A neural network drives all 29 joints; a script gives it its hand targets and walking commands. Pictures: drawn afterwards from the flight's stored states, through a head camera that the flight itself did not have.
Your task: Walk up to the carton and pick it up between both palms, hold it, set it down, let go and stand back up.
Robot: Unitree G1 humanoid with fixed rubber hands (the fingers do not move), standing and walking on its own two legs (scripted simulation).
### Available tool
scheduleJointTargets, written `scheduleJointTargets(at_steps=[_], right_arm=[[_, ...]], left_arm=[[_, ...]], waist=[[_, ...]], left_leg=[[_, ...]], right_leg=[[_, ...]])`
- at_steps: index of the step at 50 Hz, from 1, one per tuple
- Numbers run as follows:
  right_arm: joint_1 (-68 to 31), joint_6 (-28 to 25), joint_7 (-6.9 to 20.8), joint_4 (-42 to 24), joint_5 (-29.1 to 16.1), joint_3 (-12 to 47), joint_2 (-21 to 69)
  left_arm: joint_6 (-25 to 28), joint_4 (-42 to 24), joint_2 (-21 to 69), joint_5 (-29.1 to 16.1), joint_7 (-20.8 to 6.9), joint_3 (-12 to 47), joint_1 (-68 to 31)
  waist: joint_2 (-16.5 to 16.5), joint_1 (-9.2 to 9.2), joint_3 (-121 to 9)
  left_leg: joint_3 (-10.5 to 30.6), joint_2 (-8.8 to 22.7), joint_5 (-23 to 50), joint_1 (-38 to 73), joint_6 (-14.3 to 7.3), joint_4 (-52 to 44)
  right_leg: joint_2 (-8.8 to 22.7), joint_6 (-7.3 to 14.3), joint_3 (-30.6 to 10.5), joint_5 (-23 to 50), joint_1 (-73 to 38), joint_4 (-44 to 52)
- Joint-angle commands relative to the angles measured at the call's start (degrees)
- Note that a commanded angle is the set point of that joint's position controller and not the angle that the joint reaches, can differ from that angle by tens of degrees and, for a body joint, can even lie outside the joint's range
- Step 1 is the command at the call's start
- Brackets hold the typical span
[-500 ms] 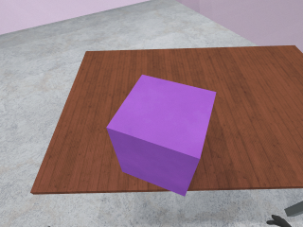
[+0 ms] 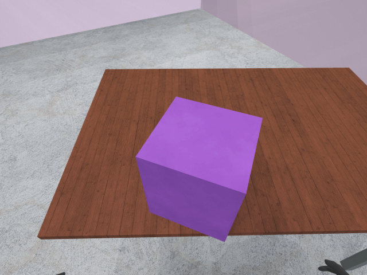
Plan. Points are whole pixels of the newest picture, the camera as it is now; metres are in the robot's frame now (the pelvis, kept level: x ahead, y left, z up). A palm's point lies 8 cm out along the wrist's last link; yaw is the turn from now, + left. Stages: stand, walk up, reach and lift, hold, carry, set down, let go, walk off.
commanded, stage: walk up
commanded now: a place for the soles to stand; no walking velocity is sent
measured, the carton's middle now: (200, 169) +0.36 -0.02 +0.01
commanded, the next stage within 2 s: reach and lift in 0.24 s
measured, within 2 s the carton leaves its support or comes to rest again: neither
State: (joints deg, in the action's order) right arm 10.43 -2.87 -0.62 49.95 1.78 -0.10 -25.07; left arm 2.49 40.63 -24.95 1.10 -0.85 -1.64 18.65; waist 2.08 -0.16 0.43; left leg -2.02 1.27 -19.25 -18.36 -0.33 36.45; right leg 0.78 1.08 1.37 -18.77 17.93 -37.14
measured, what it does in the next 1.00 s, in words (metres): stands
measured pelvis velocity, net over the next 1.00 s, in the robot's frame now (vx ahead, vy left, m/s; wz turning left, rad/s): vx -0.03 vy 0.01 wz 0.00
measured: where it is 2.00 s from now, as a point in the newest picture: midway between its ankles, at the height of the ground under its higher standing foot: outside the picture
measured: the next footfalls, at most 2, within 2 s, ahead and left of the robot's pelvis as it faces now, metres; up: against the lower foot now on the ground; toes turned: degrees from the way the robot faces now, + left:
none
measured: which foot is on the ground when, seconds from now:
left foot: down 0.00-1.00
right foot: down 0.00-1.00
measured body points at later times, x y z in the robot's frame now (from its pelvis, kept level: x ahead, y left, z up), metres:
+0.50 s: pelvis +0.00 +0.00 +0.00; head +0.03 +0.00 +0.45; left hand +0.19 +0.28 -0.09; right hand +0.16 -0.29 -0.10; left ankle +0.02 +0.13 -0.72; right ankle +0.01 -0.11 -0.72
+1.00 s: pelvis -0.03 +0.01 +0.00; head -0.04 +0.03 +0.45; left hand +0.17 +0.27 -0.07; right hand +0.13 -0.25 -0.05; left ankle +0.02 +0.13 -0.73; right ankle +0.01 -0.11 -0.72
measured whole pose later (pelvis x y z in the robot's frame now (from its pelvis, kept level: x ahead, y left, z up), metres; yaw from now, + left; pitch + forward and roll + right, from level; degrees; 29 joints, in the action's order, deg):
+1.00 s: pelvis -0.03 +0.01 +0.00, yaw +0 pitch -7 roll +0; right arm 15.9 -9.5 -1.9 30.7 2.1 -4.4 -10.4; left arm -13.6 28.1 -18.7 1.6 -1.0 -2.8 7.0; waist 3.3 1.1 5.1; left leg -2.1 1.3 -14.1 -11.3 0.3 32.4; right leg 0.7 0.6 1.4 -15.5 10.9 -33.4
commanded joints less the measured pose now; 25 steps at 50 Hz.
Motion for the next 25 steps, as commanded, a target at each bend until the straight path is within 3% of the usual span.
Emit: scheduleJointTargets(at_steps=[1, 2, 3, 4, 5, 6, 7, 8, 9, 10, 11, 12, 13, 14, 15, 16, 17, 18, 20, 22, 23, 25], right_arm=[[-1.1, -0.6, 1.0, -2.0, -1.0, -3.6, -8.3], [2.2, -1.1, 0.6, -1.6, -0.8, -4.1, -9.4], [2.3, -1.6, 0.5, -1.8, -0.4, -4.3, -12.7], [1.9, -1.6, 0.5, -2.0, -0.6, -4.8, -13.7], [-1.1, -1.5, 0.6, -1.7, -0.8, -3.9, -13.3], [-2.3, -1.1, 0.6, -2.6, -0.8, -4.2, -13.4], [-4.2, -0.8, 0.6, -2.6, -0.8, -3.8, -11.8], [-4.8, -0.7, 1.0, -3.6, -0.8, -2.8, -9.2], [-4.7, -0.9, 1.1, -3.6, -1.3, -2.7, -9.1], [-2.5, -0.8, 0.9, -3.3, -1.1, -2.6, -9.2], [-2.2, -0.9, 0.8, -3.0, -1.3, -3.1, -9.3], [-0.9, -1.1, 0.6, -2.5, -0.9, -2.8, -9.1], [-20.1, -10.4, 2.4, 7.4, 3.9, -11.7, 0.6], [-12.8, -11.6, 4.7, 8.9, 5.4, -11.9, -1.8], [-11.4, -12.0, 5.3, 9.2, 6.0, -13.7, -4.5], [-11.4, -12.5, 4.9, 9.6, 6.0, -13.5, -5.9], [-12.1, -13.1, 4.4, 6.0, 5.0, -13.5, -4.6], [-12.7, -12.7, 4.2, 4.5, 4.3, -14.0, -4.4], [-8.1, -12.7, 3.0, 3.3, 2.8, -13.4, -3.8], [-7.5, -13.4, 2.0, 0.6, 1.9, -12.4, -4.3], [-6.8, -13.2, 1.3, -1.5, 1.8, -11.9, -4.6], [-6.3, -13.5, 0.5, -2.3, 1.4, -10.8, -3.8]], left_arm=[[1.0, 2.0, -11.6, -0.1, 0.8, -2.9, -5.2], [0.9, 0.7, -9.3, 0.2, 0.6, -2.0, -7.0], [1.0, 2.0, -7.8, -0.6, 0.5, -1.3, -6.1], [0.9, 1.0, -8.3, -0.2, 0.4, -1.4, -6.0], [0.6, 2.5, -8.2, -0.7, 0.6, -1.7, -2.5], [0.8, 2.6, -9.2, -0.3, 0.3, -2.3, -1.3], [1.3, 3.0, -9.7, 0.1, 0.4, -2.7, -0.5], [1.4, 2.4, -11.7, 0.5, 0.4, -3.1, -2.2], [1.8, 2.4, -13.0, 0.1, 0.7, -3.5, -2.9], [1.7, 2.1, -13.9, 0.2, 0.6, -3.9, -2.9], [1.5, 2.4, -12.5, -0.2, 0.6, -3.4, -3.4], [1.4, 2.3, -11.1, -0.4, 0.7, -2.6, -4.2], [-11.6, -6.6, -5.7, -1.0, 2.2, -3.0, -24.3], [-17.2, -11.4, -3.9, 0.8, 3.3, -2.0, -25.4], [-19.8, -13.6, -3.3, 1.4, 3.6, -2.0, -23.9], [-21.5, -14.2, -3.0, 3.0, 3.4, -2.8, -24.0], [-22.2, -19.6, -2.9, 2.6, 3.3, -3.7, -25.6], [-23.0, -22.5, -4.0, 2.1, 3.4, -3.2, -26.2], [-23.4, -22.4, -2.8, 1.5, 2.7, -3.6, -20.9], [-23.4, -22.3, -3.4, 2.9, 1.5, -5.8, -16.9], [-23.2, -21.3, -3.7, 3.6, 0.8, -6.2, -15.5], [-22.9, -20.9, -3.0, 4.3, 0.4, -6.3, -13.8]], waist=[[-0.4, 1.99, -0.9], [-2.1, 3.36, -2.0], [-6.0, 2.97, -2.4], [-4.9, 1.08, -3.5], [-4.7, -0.62, -0.8], [-3.7, -1.53, -1.7], [-3.9, -2.25, -0.9], [1.4, -0.85, -0.6], [1.1, -0.7, -1.1], [0.7, -0.07, -2.4], [1.6, 0.33, -3.0], [-0.2, 1.25, -3.8], [-7.1, 2.13, 4.1], [-6.8, 4.03, 8.1], [-6.4, 4.93, 6.2], [-3.0, 3.97, 6.1], [-2.0, 3.64, 2.8], [-2.6, 3.5, -2.9], [-1.3, 4.1, -6.0], [-0.3, 2.83, -6.3], [1.7, 1.91, -6.2], [2.2, 1.65, -4.9]], left_leg=[[1.2, 1.4, -4.6, 5.5, -2.5, -5.8], [5.5, 4.9, -2.1, 11.1, -4.1, -9.1], [13.5, 9.4, 2.2, 11.7, -5.7, -13.0], [18.6, 15.7, 1.6, 9.6, -9.1, -14.1], [15.7, 15.6, -2.4, 2.5, -9.8, -15.3], [13.1, 12.7, -1.9, 1.7, -7.9, -12.2], [8.5, 9.1, 0.3, -1.4, -5.8, -8.8], [4.2, 5.0, 1.7, -2.4, -3.6, -5.6], [2.6, 2.9, 4.6, -0.9, -2.4, -2.1], [0.9, 2.9, 5.2, 0.0, -2.1, -2.4], [0.8, 2.4, 5.1, 0.8, -2.5, -1.9], [2.1, 3.4, 9.0, 5.5, -2.8, -4.7], [-0.2, -0.1, -5.1, -3.6, 2.4, -5.2], [0.0, 1.7, -9.8, -9.3, 1.4, -5.7], [-0.6, 3.2, -10.8, -10.5, 1.1, -4.7], [-1.5, 2.9, -7.0, -6.9, 0.6, -2.4], [-1.6, 2.5, -3.2, 1.8, 1.3, -0.2], [-1.8, 2.2, 1.0, 5.7, 2.3, -1.7], [-2.4, 0.5, 6.9, 11.7, 2.3, -1.9], [-2.0, 0.1, 12.7, 13.0, 1.5, -2.5], [-1.7, -0.1, 13.3, 13.9, 1.1, -3.1], [-1.6, -0.3, 15.7, 13.5, 1.3, -4.3]], right_leg=[[10.5, 5.9, -14.5, -1.7, 3.8, 13.6], [7.8, 3.4, -10.2, 0.9, 7.6, 9.9], [3.1, 1.2, -6.1, 5.3, 9.1, 4.3], [1.6, 0.1, -3.3, 0.5, 6.6, 1.5], [1.8, 0.9, -2.5, -3.1, 2.3, 3.7], [1.8, 1.4, -2.9, -4.4, -1.8, 7.7], [4.2, 2.2, -7.1, 0.5, -4.4, 11.3], [6.8, 3.7, -12.6, 1.8, -5.8, 14.6], [9.8, 5.1, -15.7, 7.6, -4.1, 14.4], [11.1, 5.5, -13.8, 13.6, -6.2, 12.8], [11.0, 5.4, -14.2, 15.0, -5.8, 12.4], [9.7, 5.5, -12.6, 16.5, -2.6, 10.2], [0.3, 3.1, 2.3, -10.7, 6.2, 2.0], [-0.4, 2.9, 3.1, -8.9, 3.3, -0.6], [-0.2, 2.8, 3.5, -6.0, 1.1, -2.7], [0.4, 2.4, 3.0, -4.9, 3.9, -1.1], [1.9, 2.7, 1.4, -6.1, 8.5, 1.9], [0.6, 1.7, 2.5, -0.8, 5.9, 2.0], [0.5, 0.6, 1.7, 9.6, 2.6, 4.6], [0.3, -0.2, 0.9, 19.1, -1.9, 5.6], [-0.1, -0.5, 1.4, 20.0, -2.8, 6.7], [-0.3, -1.1, 1.0, 24.0, -5.6, 7.2]])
